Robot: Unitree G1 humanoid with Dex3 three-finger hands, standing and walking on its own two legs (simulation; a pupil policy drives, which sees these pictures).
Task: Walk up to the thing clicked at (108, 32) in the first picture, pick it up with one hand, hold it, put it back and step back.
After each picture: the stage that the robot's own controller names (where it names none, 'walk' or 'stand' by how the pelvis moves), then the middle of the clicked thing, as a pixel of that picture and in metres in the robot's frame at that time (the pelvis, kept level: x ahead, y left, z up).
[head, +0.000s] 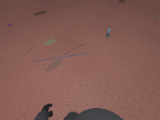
stand; (107, 34) +1.99 -0.34 -0.65
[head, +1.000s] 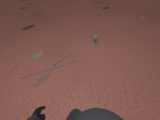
walk; (95, 39) +1.88 +0.10 -0.63
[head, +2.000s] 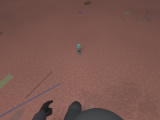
walk; (79, 49) +1.28 +0.34 -0.65
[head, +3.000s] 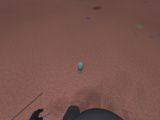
walk; (80, 68) +0.82 +0.20 -0.63
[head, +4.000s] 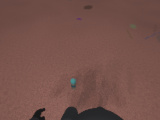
walk; (73, 84) +0.51 +0.20 -0.64
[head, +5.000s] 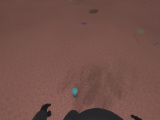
stand; (75, 93) +0.40 +0.19 -0.65
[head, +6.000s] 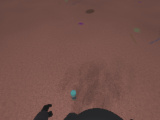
stand; (73, 95) +0.38 +0.19 -0.66
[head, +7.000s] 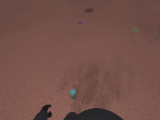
stand; (73, 94) +0.38 +0.20 -0.66
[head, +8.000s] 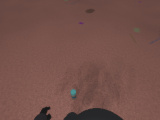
stand; (73, 95) +0.38 +0.19 -0.66
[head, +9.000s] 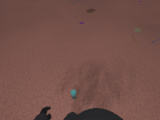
stand; (73, 95) +0.38 +0.19 -0.66
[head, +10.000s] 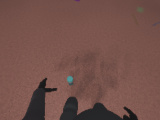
go down; (70, 81) +0.41 +0.20 -0.59
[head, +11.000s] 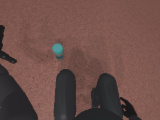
go down; (59, 53) +0.45 +0.26 -0.24
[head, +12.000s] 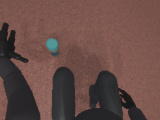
close in; (54, 50) +0.45 +0.27 -0.22
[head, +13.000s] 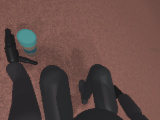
close; (29, 46) +0.43 +0.31 -0.15
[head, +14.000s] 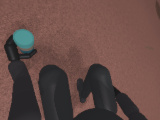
lift; (26, 46) +0.41 +0.31 -0.16
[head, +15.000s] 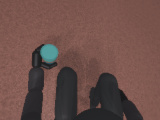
lift; (49, 57) +0.34 +0.29 -0.05
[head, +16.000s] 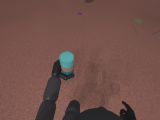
hold; (67, 69) +0.32 +0.16 +0.08
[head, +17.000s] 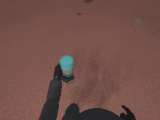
hold; (68, 72) +0.32 +0.16 +0.04
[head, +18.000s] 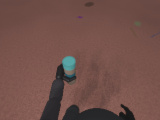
hold; (70, 72) +0.32 +0.15 +0.04
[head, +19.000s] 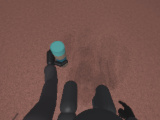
crouch; (61, 56) +0.41 +0.21 -0.03
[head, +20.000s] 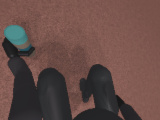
lower; (24, 45) +0.43 +0.32 -0.16
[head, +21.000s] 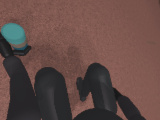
lower; (19, 43) +0.43 +0.32 -0.16
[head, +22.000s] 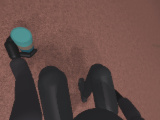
lower; (26, 45) +0.42 +0.31 -0.16
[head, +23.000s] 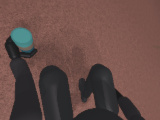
lower; (26, 46) +0.41 +0.32 -0.16
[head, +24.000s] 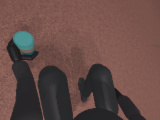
loosen; (27, 48) +0.41 +0.30 -0.16
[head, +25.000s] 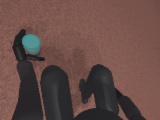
withdraw; (33, 49) +0.41 +0.29 -0.16
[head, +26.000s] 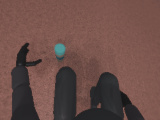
stand; (60, 54) +0.43 +0.25 -0.21
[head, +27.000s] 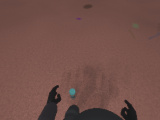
stand; (72, 94) +0.37 +0.17 -0.58
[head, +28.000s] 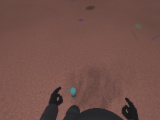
stand; (73, 93) +0.38 +0.19 -0.60
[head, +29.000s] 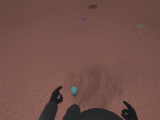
stand; (74, 92) +0.38 +0.19 -0.60
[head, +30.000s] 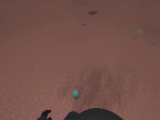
stand; (75, 95) +0.39 +0.18 -0.66
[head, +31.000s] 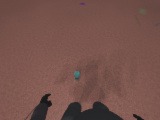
walk; (77, 76) +0.51 +0.16 -0.64
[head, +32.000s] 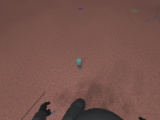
walk; (79, 64) +0.79 +0.24 -0.63
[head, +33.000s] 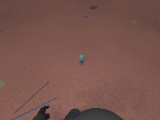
stand; (81, 60) +1.02 +0.22 -0.64
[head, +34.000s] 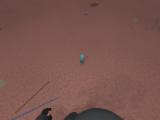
stand; (81, 60) +1.00 +0.19 -0.66
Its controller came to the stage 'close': yes
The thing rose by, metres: 0.68
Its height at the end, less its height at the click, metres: +0.00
